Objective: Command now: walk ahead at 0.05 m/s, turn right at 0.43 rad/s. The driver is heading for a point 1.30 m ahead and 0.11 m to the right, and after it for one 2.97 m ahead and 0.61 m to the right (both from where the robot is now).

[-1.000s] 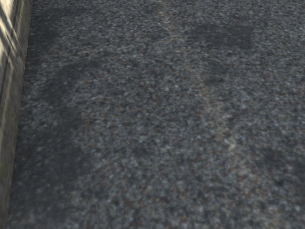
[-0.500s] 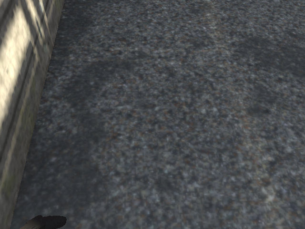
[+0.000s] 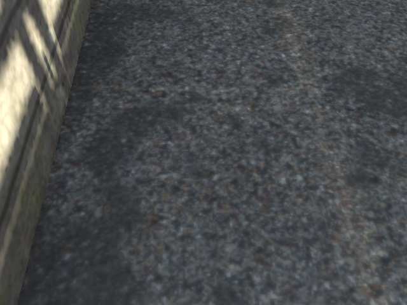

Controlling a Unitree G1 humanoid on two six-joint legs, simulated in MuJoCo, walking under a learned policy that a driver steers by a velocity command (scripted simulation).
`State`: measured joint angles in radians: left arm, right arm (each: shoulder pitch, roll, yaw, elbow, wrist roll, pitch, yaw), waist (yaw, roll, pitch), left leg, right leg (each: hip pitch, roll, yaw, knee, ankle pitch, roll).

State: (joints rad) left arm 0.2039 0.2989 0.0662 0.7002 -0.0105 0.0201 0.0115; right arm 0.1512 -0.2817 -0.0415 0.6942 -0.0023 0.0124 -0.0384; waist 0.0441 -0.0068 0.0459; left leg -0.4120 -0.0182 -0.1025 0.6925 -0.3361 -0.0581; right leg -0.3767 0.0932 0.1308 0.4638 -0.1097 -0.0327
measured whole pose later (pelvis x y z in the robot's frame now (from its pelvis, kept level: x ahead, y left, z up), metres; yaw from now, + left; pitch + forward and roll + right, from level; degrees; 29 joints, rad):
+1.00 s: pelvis +0.32 -0.12 -0.01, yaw -4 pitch +2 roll -1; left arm 0.38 0.28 0.07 0.83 -0.01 -0.05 0.03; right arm 0.07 -0.25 -0.04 0.66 0.02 -0.04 0.07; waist 0.07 0.02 0.04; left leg -0.61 0.01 0.06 0.62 -0.05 0.09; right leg 0.16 0.02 -0.24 0.26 -0.44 -0.01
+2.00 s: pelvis +0.88 -0.09 +0.00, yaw +12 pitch +2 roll -2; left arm 0.43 0.30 0.05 0.86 -0.03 -0.05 -0.01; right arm 0.02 -0.25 -0.02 0.63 0.01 -0.08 0.04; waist 0.11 0.02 0.02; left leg -0.51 0.03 -0.02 0.49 -0.04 0.04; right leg 0.04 0.02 0.01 0.29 -0.37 0.00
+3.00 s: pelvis +1.27 -0.04 +0.00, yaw -21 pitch +2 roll +0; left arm 0.18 0.32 0.08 0.62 -0.02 0.05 0.03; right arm 0.12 -0.29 -0.04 0.73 0.00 -0.02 -0.01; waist 0.02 0.00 0.02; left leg -0.39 -0.02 -0.11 0.58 -0.24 -0.06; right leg -0.37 0.15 0.20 0.55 -0.20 -0.04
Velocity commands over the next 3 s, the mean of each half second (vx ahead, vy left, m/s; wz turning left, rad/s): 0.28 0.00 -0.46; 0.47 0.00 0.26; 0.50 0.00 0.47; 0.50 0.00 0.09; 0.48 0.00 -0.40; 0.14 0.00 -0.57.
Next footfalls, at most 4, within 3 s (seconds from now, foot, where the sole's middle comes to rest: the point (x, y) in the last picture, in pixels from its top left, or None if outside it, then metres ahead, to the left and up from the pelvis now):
0.04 left None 0.08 0.13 -0.77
0.52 right None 0.16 -0.18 -0.77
1.04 left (234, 283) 0.52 -0.05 -0.77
1.50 right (285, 209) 0.81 -0.23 -0.77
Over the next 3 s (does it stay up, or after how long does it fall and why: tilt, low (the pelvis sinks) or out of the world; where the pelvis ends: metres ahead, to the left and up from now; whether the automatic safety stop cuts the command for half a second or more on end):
stays up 1.27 -0.04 0.00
